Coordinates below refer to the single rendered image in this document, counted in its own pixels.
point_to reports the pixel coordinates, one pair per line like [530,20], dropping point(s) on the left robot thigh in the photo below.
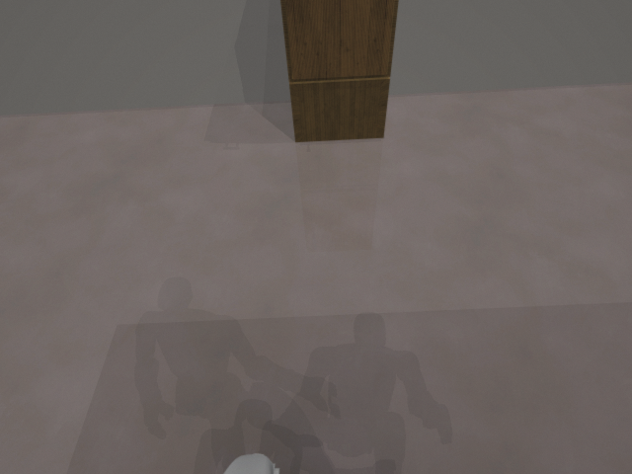
[252,464]

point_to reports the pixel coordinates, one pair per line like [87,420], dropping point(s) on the cupboard door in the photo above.
[339,38]

